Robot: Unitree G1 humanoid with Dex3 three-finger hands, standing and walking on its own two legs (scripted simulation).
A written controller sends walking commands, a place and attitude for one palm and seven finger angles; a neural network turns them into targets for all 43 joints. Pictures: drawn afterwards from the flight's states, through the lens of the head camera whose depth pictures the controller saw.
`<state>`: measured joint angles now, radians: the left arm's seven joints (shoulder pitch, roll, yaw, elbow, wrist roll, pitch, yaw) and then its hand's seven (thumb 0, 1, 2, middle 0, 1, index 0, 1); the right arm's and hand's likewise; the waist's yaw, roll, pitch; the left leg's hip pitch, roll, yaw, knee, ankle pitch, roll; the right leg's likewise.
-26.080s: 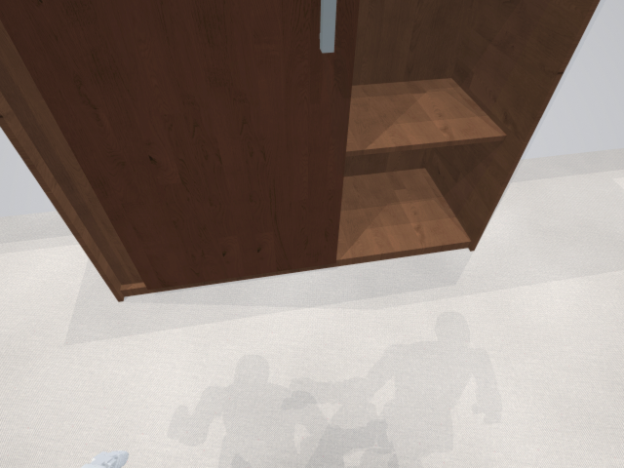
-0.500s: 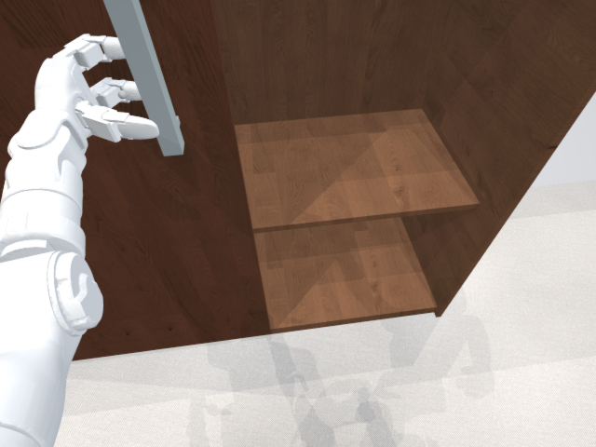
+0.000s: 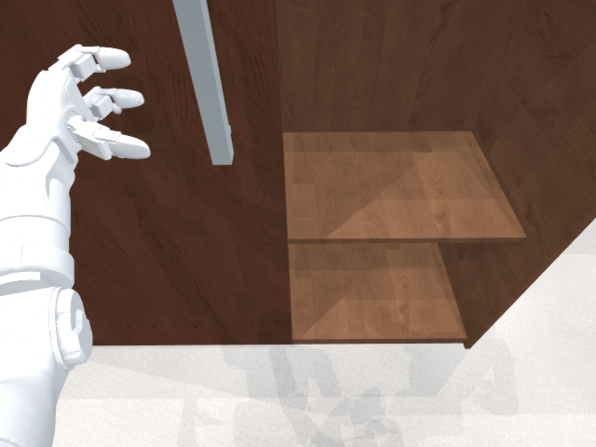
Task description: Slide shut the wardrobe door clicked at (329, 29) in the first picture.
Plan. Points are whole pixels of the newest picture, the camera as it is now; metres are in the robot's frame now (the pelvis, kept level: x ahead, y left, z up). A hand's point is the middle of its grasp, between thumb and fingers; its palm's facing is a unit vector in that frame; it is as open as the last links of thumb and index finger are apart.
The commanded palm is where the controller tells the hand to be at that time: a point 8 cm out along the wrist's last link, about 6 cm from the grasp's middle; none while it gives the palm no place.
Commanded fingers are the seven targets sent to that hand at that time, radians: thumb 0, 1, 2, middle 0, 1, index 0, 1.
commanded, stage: move the hooked fingers beside the handle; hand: left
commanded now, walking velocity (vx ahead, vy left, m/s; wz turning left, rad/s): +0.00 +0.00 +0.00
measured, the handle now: (212, 81) +0.51 +0.11 +0.24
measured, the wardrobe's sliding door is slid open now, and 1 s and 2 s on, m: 0.60 0.60 0.60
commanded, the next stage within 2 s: feel for the door with the fingertips in 0.50 s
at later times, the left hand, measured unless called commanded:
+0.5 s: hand (137, 111) +0.45 +0.20 +0.23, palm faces +0.03 -1.00 -0.01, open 13.9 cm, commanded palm +0.43 +0.24 +0.23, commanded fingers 0.00 -0.50 0.30 -0.30 -1.20 -0.30 -1.20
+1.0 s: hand (187, 104) +0.44 +0.13 +0.25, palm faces +0.02 -1.00 +0.00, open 14.0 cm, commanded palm +0.42 +0.19 +0.23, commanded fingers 0.00 -0.50 0.30 -0.30 -1.20 -0.30 -1.20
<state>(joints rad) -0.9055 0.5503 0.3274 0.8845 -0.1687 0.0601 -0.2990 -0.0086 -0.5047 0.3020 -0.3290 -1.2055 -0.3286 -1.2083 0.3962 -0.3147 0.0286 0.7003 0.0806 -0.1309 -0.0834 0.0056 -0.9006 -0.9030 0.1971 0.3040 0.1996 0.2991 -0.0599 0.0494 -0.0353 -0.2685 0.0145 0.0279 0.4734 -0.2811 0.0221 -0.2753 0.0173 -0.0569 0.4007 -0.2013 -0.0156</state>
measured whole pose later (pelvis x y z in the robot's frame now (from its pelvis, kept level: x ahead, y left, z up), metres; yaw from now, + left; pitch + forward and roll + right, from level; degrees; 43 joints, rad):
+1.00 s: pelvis +0.00 +0.00 +0.00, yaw +0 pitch +0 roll +0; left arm -0.83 0.27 0.24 0.59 -0.16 0.23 -0.06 -0.01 -0.50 0.30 -0.30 -1.20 -0.30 -1.21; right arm 0.24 -0.26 0.05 0.70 0.06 -0.11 -0.06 0.01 -0.90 -0.90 0.20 0.30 0.20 0.30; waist -0.03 0.07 -0.04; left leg -0.16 0.00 0.03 0.42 -0.26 0.02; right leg -0.20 0.00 -0.05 0.41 -0.21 -0.02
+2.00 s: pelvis -0.01 +0.01 +0.00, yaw -1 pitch +3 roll -1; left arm -0.98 0.36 0.30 0.88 -0.13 0.09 -0.13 -0.01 -0.50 0.30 -0.41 -1.23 -0.33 -1.22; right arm 0.33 -0.27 0.04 0.72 0.05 -0.16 -0.05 0.01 -0.90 -0.90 0.20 0.30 0.20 0.30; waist -0.07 0.05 -0.05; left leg -0.24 -0.01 0.06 0.45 -0.27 0.04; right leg -0.27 0.00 -0.03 0.42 -0.20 0.00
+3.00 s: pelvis -0.01 +0.00 +0.00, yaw +0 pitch +4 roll -1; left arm -1.01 0.40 0.30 0.93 -0.12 0.10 -0.15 -0.01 -0.50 0.30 -0.42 -1.23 -0.37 -1.25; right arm 0.34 -0.29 0.04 0.73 0.06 -0.15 -0.07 0.01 -0.90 -0.90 0.20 0.30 0.20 0.30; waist -0.07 0.06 -0.04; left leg -0.26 0.01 0.03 0.46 -0.26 0.02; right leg -0.29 0.01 -0.05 0.42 -0.20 -0.02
